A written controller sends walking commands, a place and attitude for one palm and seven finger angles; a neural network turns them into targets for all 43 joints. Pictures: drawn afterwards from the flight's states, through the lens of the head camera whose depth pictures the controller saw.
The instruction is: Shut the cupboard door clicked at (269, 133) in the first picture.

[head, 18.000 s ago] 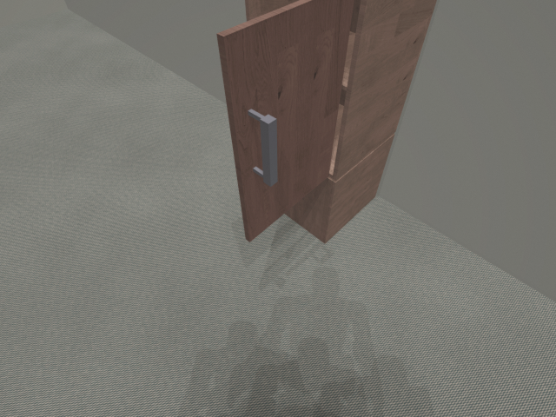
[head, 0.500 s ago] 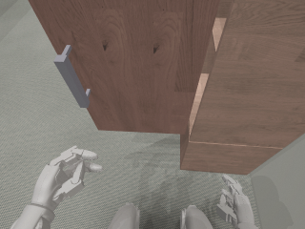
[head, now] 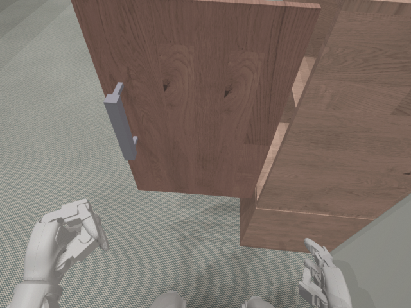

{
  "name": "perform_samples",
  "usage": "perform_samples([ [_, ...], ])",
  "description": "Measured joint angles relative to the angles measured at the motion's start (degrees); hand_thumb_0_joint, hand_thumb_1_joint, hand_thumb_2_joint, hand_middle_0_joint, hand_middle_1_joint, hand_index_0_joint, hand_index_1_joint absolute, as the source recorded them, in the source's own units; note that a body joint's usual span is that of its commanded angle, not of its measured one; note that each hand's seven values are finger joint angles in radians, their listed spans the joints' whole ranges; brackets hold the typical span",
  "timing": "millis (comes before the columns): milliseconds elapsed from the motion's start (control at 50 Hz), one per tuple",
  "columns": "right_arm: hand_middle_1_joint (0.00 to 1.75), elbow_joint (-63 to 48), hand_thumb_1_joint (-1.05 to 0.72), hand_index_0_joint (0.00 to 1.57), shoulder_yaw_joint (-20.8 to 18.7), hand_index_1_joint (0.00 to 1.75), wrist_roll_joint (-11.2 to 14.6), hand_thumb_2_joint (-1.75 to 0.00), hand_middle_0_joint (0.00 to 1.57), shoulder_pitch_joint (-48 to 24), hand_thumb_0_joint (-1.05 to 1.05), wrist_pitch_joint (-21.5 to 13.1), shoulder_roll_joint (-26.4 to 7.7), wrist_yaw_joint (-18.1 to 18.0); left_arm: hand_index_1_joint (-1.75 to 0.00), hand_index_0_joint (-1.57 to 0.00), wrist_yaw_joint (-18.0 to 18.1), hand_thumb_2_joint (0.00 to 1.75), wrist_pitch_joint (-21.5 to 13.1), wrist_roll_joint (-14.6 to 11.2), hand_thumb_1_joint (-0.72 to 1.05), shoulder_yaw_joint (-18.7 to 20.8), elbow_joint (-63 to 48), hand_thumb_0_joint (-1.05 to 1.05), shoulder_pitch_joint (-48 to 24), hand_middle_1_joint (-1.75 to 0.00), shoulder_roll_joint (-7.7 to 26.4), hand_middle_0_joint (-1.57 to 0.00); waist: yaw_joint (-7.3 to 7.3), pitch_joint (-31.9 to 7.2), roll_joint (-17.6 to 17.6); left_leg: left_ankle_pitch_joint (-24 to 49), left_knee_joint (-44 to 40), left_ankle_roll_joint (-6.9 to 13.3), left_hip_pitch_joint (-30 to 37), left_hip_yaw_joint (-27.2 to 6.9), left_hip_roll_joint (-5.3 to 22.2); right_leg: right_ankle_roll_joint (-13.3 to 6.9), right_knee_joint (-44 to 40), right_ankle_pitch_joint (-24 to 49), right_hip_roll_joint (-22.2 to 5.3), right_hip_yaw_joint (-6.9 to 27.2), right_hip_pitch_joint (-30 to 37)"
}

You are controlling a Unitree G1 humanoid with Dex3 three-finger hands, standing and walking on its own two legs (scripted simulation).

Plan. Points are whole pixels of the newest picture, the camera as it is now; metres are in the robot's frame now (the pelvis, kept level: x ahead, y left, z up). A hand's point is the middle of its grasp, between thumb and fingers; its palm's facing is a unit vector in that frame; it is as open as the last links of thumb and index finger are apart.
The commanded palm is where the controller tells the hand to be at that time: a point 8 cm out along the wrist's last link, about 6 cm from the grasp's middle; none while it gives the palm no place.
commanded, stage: raise the hand and make a fist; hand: left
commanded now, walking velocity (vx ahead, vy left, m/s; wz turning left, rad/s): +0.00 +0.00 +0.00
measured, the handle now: (125, 123) +0.47 +0.22 +0.08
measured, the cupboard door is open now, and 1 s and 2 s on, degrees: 91 91 91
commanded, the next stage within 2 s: bring the fist close to the handle in 0.66 s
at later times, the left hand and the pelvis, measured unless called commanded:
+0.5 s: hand (119, 228) +0.24 +0.17 +0.07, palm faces -0.03 -1.00 -0.03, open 3.1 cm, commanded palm +0.21 +0.22 +0.09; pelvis +0.01 -0.02 +0.01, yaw +0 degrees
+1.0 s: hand (114, 216) +0.25 +0.17 +0.09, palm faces +0.03 -1.00 -0.05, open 3.1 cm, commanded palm +0.23 +0.22 +0.09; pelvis +0.00 -0.03 +0.01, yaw +1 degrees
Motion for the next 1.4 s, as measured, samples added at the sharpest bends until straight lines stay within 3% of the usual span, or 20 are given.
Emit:
perform_samples([
  [140, 0.3, -0.28, -0.9, 0.2, 1.61, 0.3, -0.07, -0.9, 0.21, 0.21, 0.01, 0.08, -0.66, -0.11, -1.46, -1.26, -3.51, 0.9, 3.7, 1.59, 0.91, -2.92, 4.96, 0.01, -2.9, -1.46, 0.35, -1.26, 0.32, 1.14, 0.2, 0.38, -1.19, -0.02, 1.1, -0.26, -0.15, 0.0, -1.15, 0.22, -0.09, -0.28, 1.21],
  [300, 0.3, 1.82, -0.91, 0.2, 0.89, 0.3, -0.03, -0.9, 0.21, 1.52, 0.01, 0.04, -0.94, -0.22, -1.49, -1.29, -2.22, 0.9, 1.19, -0.49, 0.9, 0.66, 2.92, 0.01, -5.41, -1.5, 1.13, -1.29, 0.21, 1.5, 0.34, 0.55, -3.05, -0.66, 3.37, -0.39, 0.25, -0.48, -2.7, 0.24, 0.38, -0.44, 3.28],
  [460, 0.3, 1.85, -0.91, 0.2, 0.01, 0.3, 0.29, -0.9, 0.21, 2.04, 0.01, 0.72, -2.16, -0.33, -1.49, -1.29, -4.89, 0.9, 5.09, -0.28, 0.91, -1.12, 7.68, 0.01, -5.5, -1.5, 0.09, -1.3, -0.47, 1.32, 1.11, 1.37, -5.42, -0.93, 4.92, 0.35, 0.12, -0.71, -3.73, 0.49, 0.29, 0.25, 3.96],
  [640, 0.3, 2.91, -0.91, 0.2, -0.58, 0.3, 0.07, -0.9, 0.2, 1.31, 0.01, 0.17, -2.13, -0.31, -1.49, -1.3, -2.92, 0.9, -1.46, -0.64, 0.9, 0.4, 6.56, 0.01, -6.1, -1.5, -0.38, -1.3, 0.28, 1.53, 0.09, 1.27, -4.54, -1.92, 4.12, -0.31, 0.48, -1.7, -2.14, -0.24, 0.6, -0.33, 2.97],
  [800, 0.3, 2.19, -0.91, 0.2, -0.46, 0.3, 0.45, -0.9, 0.2, 0.53, 0.01, 0.74, -2.03, -0.61, -1.5, -1.3, -5.52, 0.9, 2.0, -0.35, 0.9, -1.88, 8.41, 0.01, -5.04, -1.5, -0.43, -1.3, 0.08, 1.35, 0.71, 1.68, -5.05, -2.11, 4.47, -0.24, 0.55, -1.88, -2.27, -0.04, 0.7, -0.24, 3.09],
  [960, 0.3, 3.92, -0.91, 0.2, -0.14, 0.3, 0.47, -0.9, 0.2, -0.1, 0.01, 0.11, -1.94, -0.78, -1.49, -1.3, -4.08, 0.9, -2.04, -1.16, 0.9, 1.85, 11.54, 0.01, -11.13, -1.5, 0.44, -1.3, 0.5, 1.31, 0.34, 1.48, -3.56, -2.3, 2.92, -0.72, 0.66, -2.09, -1.09, -0.19, 0.78, -0.63, 1.82],
  [1080, 0.3, 4.66, -0.91, 0.2, 0.07, 0.3, 1.03, -0.9, 0.2, 0.05, 0.01, 0.24, -2.59, -1.26, -1.5, -1.3, -6.67, 0.9, 2.08, -1.07, 0.9, 0.76, 16.82, 0.01, -16.69, -1.5, 1.0, -1.3, -0.15, 1.81, 1.2, 1.94, -4.06, -1.8, 2.91, -0.63, 0.38, -1.66, -2.03, 0.53, 0.57, -0.55, 2.06],
  [1140, 0.3, 4.84, -0.91, 0.2, 0.05, 0.3, 0.88, -0.9, 0.2, 0.41, 0.01, 0.07, -2.52, -1.5, -1.5, -1.3, -6.01, 0.9, 3.09, -0.73, 0.9, -0.01, 17.54, 0.01, -18.56, -1.5, 0.65, -1.3, -0.6, 1.96, 1.06, 2.32, -4.97, -1.51, 3.41, -0.01, 0.26, -1.38, -2.77, 1.03, 0.47, 0.05, 2.28],
  [1280, 0.3, 5.53, -0.91, 0.2, -0.1, 0.3, 0.56, -0.9, 0.2, 1.34, 0.01, 0.71, -1.94, -0.65, -1.5, -1.3, -2.39, 0.9, 1.52, 0.66, 0.9, 1.36, 20.22, 0.01, -22.92, -1.5, 0.08, -1.3, -1.25, 1.6, 0.08, 2.68, -6.32, -1.16, 4.16, 1.08, 0.01, -0.98, -3.61, 1.45, 0.28, 1.11, 2.44],
  [1400, 0.3, 5.84, -0.91, 0.2, -0.3, 0.3, 0.57, -0.9, 0.2, 1.7, 0.01, 1.57, -2.29, -0.17, -1.5, -1.3, -2.22, 0.9, 2.54, 1.69, 0.9, 0.86, 23.54, 0.01, -24.72, -1.5, 0.37, -1.3, -1.37, 1.84, 0.52, 2.93, -7.06, -0.87, 4.47, 1.22, -0.15, -0.7, -4.55, 1.84, 0.17, 1.23, 2.85],
])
